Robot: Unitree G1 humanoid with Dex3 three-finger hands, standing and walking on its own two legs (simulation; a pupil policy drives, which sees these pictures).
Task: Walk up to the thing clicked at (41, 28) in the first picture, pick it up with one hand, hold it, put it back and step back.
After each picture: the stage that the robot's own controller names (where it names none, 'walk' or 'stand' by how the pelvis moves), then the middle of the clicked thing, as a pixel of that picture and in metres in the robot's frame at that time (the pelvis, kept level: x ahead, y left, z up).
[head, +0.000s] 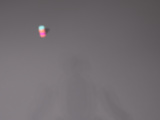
stand; (42, 31) +1.58 +0.50 -0.72
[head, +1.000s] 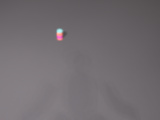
walk; (59, 34) +1.50 +0.24 -0.70
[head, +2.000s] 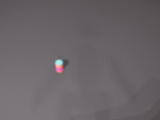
walk; (59, 66) +0.98 +0.20 -0.71
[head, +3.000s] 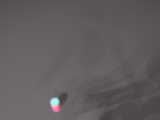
walk; (55, 104) +0.57 +0.22 -0.70
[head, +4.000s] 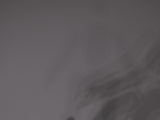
stand; out of the picture +0.36 +0.18 -0.70
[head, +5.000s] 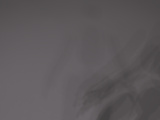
stand; out of the picture +0.33 +0.18 -0.72
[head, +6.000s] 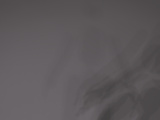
stand; out of the picture +0.32 +0.18 -0.73
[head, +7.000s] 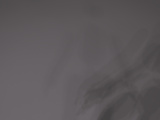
stand; out of the picture +0.31 +0.19 -0.73
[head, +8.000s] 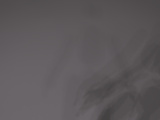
stand; out of the picture +0.31 +0.19 -0.73
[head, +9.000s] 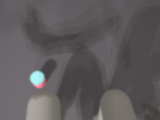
go down; (38, 79) +0.39 +0.19 -0.40
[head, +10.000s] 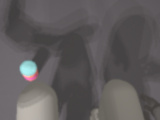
go down; (29, 71) +0.41 +0.20 -0.32
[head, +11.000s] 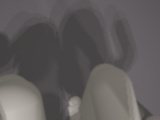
close in; out of the picture +0.39 +0.23 -0.23
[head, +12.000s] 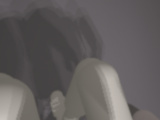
close; out of the picture +0.39 +0.24 -0.22
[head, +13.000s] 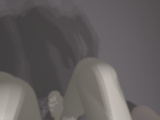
lift; out of the picture +0.39 +0.24 -0.22
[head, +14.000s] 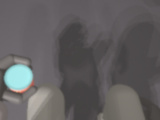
lift; (21, 81) +0.31 +0.22 -0.05
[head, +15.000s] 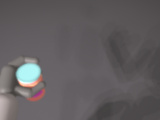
hold; (32, 83) +0.33 +0.17 +0.06
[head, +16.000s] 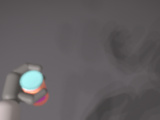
hold; (35, 88) +0.33 +0.17 +0.01
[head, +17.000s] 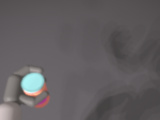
hold; (36, 91) +0.32 +0.17 +0.01
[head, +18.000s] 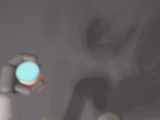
crouch; (31, 78) +0.37 +0.17 -0.05
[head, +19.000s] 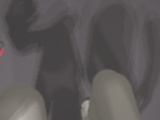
lower; out of the picture +0.46 +0.24 -0.12
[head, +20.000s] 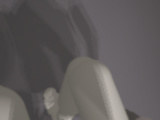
lower; out of the picture +0.43 +0.25 -0.23
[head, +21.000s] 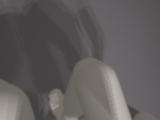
lower; out of the picture +0.42 +0.26 -0.22
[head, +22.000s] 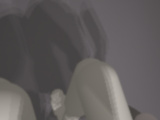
lower; out of the picture +0.42 +0.26 -0.22
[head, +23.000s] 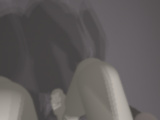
lower; out of the picture +0.41 +0.26 -0.22
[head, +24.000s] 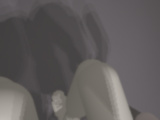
open; out of the picture +0.41 +0.25 -0.23
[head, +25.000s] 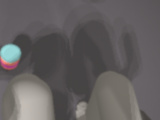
stand; (10, 57) +0.42 +0.22 -0.26
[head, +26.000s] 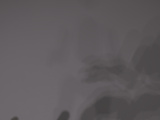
stand; out of the picture +0.36 +0.16 -0.63
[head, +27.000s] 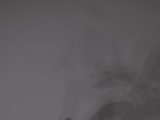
stand; out of the picture +0.37 +0.16 -0.66
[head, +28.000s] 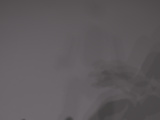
stand; out of the picture +0.36 +0.16 -0.67
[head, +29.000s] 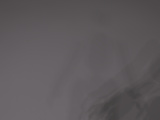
walk; out of the picture +0.38 +0.15 -0.72
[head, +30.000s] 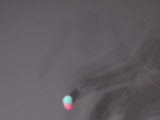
walk; (67, 102) +0.50 +0.13 -0.70
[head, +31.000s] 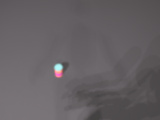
walk; (58, 70) +0.80 +0.16 -0.70
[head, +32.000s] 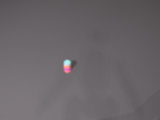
stand; (67, 66) +1.01 +0.15 -0.71
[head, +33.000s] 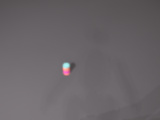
stand; (66, 69) +1.01 +0.16 -0.73
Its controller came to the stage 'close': yes
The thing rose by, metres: 0.72
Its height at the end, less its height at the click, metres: +0.00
